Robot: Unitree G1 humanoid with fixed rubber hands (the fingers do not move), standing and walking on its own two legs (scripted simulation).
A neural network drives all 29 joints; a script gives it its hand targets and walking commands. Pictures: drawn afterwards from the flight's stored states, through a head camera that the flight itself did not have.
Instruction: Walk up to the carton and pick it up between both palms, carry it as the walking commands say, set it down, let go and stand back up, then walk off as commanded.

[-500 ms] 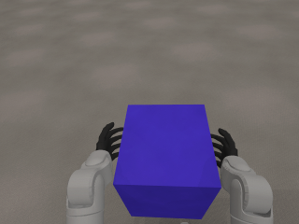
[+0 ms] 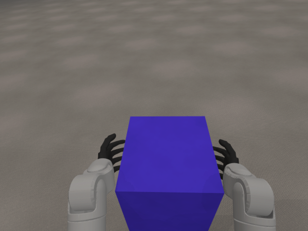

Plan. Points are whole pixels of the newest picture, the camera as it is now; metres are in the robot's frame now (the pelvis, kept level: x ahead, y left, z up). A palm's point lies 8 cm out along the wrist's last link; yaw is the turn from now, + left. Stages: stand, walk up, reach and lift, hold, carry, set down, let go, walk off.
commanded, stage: carry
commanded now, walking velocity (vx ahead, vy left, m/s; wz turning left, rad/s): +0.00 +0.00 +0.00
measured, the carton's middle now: (167, 176) +0.27 +0.00 +0.02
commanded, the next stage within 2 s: none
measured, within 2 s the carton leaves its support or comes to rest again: neither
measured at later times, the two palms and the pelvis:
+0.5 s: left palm (177, 196) +0.19 -0.02 +0.08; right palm out of the picture +0.16 -0.31 +0.05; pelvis -0.08 -0.14 -0.02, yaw -5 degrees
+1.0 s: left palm out of the picture +0.14 -0.23 +0.01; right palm out of the picture +0.08 -0.51 -0.02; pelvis -0.17 -0.32 -0.01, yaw -13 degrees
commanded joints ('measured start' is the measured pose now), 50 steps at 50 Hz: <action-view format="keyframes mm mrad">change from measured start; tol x128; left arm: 1 -389 -881 -514 -132 -195 -41 -160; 50 -738 -700 -531 -110 -213 -506 -247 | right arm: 1 -589 836 624 -256 269 -92 96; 50 -972 772 717 -341 286 -539 179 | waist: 1 -42 -167 -337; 50 -15 29 -424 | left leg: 1 131 -99 17 -243 -82 -13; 50 252 313 -380 -118 792 181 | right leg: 1 315 -221 238 -487 128 401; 19 97 -222 448 1094 -780 362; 28 8 -188 52 -397 220 823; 32 126 -270 638 1353 -1134 274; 35 52 -260 181 -231 -281 181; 46 389 -58 -156 668 1268 1003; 50 -57 -228 301 503 -761 88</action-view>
